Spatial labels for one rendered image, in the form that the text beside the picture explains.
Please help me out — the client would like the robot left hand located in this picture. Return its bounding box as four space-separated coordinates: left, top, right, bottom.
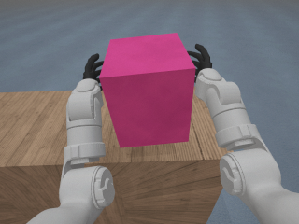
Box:
83 53 104 91

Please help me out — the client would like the carton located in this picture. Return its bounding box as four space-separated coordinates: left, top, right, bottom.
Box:
99 33 196 148

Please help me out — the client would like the robot left upper arm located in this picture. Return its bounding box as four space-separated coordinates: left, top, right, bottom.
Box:
26 165 115 224

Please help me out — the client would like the left robot forearm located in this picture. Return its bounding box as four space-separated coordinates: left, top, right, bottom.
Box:
59 78 106 201

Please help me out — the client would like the robot right upper arm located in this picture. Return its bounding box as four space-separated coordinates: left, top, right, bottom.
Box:
219 147 299 224

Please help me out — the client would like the pedestal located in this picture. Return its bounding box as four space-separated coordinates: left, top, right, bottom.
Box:
0 86 233 224

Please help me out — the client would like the robot right hand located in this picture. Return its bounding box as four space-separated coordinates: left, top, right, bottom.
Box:
187 44 212 83

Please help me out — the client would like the right robot forearm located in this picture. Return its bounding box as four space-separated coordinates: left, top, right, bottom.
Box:
194 68 281 183

